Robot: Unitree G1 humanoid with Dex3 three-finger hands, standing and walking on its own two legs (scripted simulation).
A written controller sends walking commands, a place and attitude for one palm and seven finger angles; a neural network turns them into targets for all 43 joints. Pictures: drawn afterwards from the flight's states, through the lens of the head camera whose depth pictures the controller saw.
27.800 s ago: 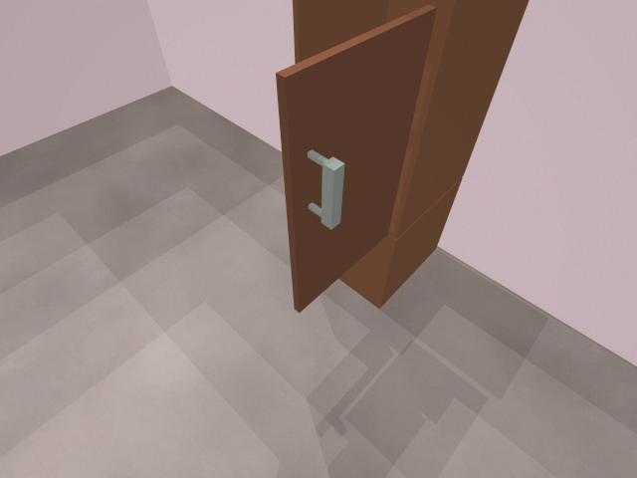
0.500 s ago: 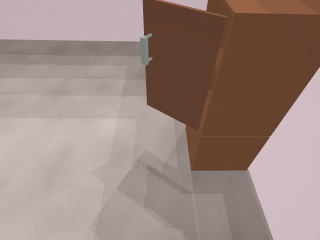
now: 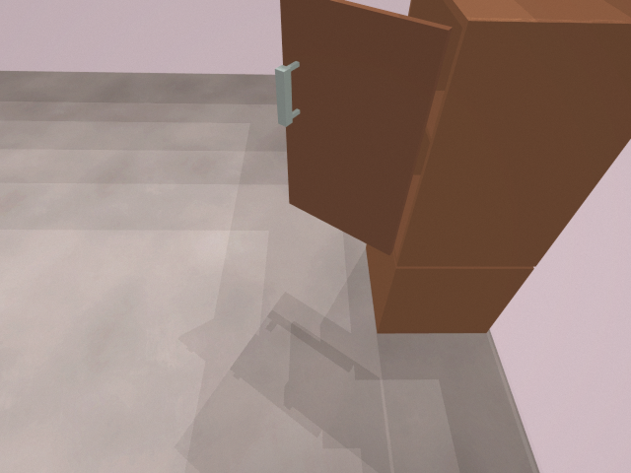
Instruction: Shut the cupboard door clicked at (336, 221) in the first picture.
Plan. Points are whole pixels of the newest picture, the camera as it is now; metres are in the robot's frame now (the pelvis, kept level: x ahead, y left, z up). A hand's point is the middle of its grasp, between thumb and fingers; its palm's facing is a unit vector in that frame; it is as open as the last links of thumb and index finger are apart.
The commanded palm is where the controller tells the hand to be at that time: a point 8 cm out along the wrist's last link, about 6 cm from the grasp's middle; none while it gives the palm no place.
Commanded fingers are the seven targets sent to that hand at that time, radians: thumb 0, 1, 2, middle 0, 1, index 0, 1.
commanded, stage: walk to a spot facing it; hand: left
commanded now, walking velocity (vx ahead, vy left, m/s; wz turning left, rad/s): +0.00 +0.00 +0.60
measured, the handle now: (290, 93) +0.88 +0.10 +0.04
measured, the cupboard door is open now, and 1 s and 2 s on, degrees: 54 54 54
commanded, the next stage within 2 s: none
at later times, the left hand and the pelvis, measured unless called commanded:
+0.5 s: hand out of the picture +0.03 +0.24 -0.18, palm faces +0.28 -0.93 -0.25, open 7.4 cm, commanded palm none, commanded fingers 0.00 0.90 0.90 -0.20 -0.30 -0.20 -0.30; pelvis -0.01 +0.02 -0.01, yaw +16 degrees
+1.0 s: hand out of the picture -0.08 +0.18 -0.19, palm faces +0.58 -0.77 -0.27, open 7.4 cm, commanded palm none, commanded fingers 0.00 0.90 0.90 -0.20 -0.30 -0.20 -0.30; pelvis +0.01 -0.01 -0.02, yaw +37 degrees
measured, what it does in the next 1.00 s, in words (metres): steps on the spot, turning left: right foot, then left foot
